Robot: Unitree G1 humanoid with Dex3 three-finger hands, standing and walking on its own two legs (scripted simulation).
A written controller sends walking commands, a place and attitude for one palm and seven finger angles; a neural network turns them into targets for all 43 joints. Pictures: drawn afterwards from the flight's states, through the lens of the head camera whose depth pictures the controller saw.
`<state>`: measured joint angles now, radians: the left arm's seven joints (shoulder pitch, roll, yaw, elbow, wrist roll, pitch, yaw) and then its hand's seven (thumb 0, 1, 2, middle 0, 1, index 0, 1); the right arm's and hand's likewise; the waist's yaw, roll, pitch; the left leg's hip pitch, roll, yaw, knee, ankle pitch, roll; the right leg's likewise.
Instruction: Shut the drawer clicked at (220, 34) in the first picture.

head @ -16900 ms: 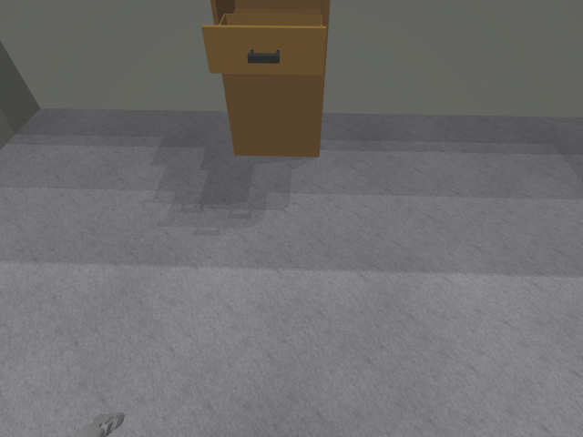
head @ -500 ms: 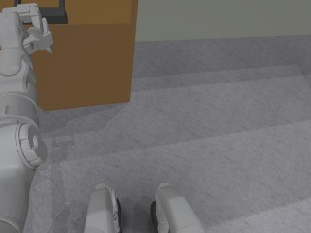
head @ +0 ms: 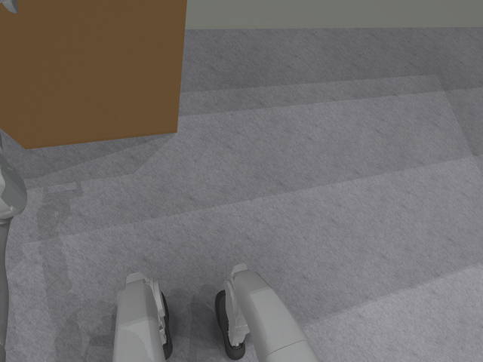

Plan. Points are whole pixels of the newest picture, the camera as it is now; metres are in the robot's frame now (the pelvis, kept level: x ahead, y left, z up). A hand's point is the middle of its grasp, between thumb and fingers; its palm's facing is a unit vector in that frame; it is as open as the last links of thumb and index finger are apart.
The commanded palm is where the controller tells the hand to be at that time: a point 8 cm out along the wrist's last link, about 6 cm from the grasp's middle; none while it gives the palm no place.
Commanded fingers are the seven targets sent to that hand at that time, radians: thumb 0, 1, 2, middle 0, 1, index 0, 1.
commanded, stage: pull the fist back off the drawer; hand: left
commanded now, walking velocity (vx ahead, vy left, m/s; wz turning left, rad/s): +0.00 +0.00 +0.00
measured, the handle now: out of the picture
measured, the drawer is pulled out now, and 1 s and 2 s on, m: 0.00 0.00 0.00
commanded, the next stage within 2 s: draw the hand back to the body in 0.72 s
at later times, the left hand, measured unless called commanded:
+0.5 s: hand out of the picture +0.61 +0.20 +0.09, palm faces +0.09 -1.00 -0.03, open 3.2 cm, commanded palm +0.60 +0.20 +0.09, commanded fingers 0.00 0.90 0.90 -1.40 -1.60 -1.40 -1.60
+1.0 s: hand out of the picture +0.56 +0.20 +0.11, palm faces +0.10 -0.99 -0.09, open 3.2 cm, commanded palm +0.51 +0.23 +0.13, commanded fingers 0.00 0.90 0.90 -1.40 -1.60 -1.40 -1.60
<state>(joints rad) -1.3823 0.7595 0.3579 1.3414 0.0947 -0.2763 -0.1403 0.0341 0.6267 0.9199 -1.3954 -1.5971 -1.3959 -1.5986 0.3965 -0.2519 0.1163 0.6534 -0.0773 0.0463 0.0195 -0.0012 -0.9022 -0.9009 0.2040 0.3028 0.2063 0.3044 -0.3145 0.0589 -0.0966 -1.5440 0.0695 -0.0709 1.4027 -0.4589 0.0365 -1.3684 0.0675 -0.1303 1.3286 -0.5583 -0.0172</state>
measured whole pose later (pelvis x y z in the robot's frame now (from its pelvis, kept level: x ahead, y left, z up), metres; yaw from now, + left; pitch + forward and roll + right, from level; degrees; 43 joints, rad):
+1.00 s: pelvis +0.06 -0.01 +0.06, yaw +1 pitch +28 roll -4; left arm -0.77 0.45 0.40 0.85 -0.07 -0.32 -0.15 0.02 0.90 0.90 -1.39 -1.60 -1.39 -1.60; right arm 0.38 -0.25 0.02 0.59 -0.02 0.10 0.07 0.00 -0.91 -0.90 0.20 0.30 0.20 0.30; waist -0.17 0.07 -0.13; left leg -1.18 0.07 0.01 1.18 -0.49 0.02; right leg -1.04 0.07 -0.05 1.13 -0.57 -0.02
